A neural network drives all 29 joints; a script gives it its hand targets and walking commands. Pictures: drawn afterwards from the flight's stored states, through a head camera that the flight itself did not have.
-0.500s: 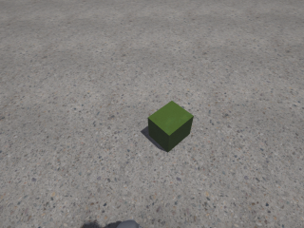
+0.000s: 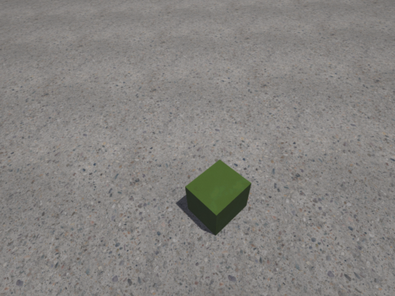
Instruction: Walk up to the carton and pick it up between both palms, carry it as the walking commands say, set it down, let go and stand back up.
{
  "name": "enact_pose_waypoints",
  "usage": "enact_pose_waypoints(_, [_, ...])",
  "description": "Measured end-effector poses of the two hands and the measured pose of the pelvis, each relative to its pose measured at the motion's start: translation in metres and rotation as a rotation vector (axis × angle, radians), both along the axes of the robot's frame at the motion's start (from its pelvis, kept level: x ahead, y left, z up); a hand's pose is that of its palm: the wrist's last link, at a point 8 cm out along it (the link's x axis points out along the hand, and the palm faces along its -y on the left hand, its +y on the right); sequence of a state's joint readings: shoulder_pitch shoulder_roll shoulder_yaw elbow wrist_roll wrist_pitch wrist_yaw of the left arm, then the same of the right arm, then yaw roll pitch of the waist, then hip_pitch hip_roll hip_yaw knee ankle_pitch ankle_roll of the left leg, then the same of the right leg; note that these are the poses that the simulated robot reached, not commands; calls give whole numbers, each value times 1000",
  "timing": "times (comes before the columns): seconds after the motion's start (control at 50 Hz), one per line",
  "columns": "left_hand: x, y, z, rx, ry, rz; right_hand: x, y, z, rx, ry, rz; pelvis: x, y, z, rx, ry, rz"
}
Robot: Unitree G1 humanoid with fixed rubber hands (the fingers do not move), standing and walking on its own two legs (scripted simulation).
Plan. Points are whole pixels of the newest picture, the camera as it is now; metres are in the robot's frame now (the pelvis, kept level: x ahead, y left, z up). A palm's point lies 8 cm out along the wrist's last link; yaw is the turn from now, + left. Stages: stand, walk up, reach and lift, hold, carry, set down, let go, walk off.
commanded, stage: walk up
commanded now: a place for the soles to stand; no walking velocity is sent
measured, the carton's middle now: (217, 196) +0.72 -0.04 -0.64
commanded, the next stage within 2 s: none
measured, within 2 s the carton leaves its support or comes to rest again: neither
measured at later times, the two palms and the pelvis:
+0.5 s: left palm (73, 261) +0.23 +0.32 -0.10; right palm (354, 262) +0.23 -0.32 -0.10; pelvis +0.16 +0.00 +0.00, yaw -1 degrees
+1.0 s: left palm (97, 214) +0.33 +0.29 -0.08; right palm (339, 234) +0.29 -0.30 -0.09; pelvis +0.21 +0.00 +0.03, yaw +0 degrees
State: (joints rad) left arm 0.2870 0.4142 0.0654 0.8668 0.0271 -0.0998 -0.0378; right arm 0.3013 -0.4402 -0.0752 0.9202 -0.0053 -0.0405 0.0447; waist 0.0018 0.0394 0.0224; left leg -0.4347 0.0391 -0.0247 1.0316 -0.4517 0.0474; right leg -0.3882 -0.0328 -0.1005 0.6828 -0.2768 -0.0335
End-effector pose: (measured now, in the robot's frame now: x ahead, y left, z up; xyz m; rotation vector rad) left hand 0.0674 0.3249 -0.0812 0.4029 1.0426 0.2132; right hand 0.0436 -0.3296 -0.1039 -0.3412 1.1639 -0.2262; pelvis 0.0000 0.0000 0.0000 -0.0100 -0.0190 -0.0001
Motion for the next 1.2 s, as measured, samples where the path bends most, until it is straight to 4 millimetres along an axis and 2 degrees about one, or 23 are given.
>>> enact_pose_waypoints(0.14, [11,8,7,-5,75,55,82,21,11,37,-31,90,48,4,12,2,2,16])
enact_pose_waypoints(0.22, [26,22,-6,-14,125,68,132,33,15,16,-93,110,80,15,5,7,-3,13])
enact_pose_waypoints(0.28, [49,27,-19,-12,157,64,158,36,17,-5,-147,85,100,20,-1,23,-10,4])
enact_pose_waypoints(0.4, [115,15,-20,-15,129,12,178,26,22,-24,-126,32,136,14,3,30,-12,-12])
enact_pose_waypoints(0.5, [160,-2,-23,-3,92,-3,190,12,2,-10,-57,-11,161,3,-4,20,-10,-12])
enact_pose_waypoints(0.66, [229,-26,-17,-51,57,-7,210,22,-6,28,19,-26,188,-2,6,23,0,-7])
enact_pose_waypoints(0.76, [259,-33,-10,-58,31,-9,225,23,-3,34,25,-39,197,-4,12,21,-6,-4])
enact_pose_waypoints(0.86, [272,-36,-3,-65,30,-3,239,25,3,37,22,-41,202,-4,19,19,-8,-1])
enact_pose_waypoints(0.94, [273,-36,0,-72,39,9,247,26,8,37,19,-37,204,-3,24,15,-10,-1])
enact_pose_waypoints(1.2, [239,-31,-4,-89,117,47,251,35,17,41,28,-27,206,1,31,9,-10,-6])
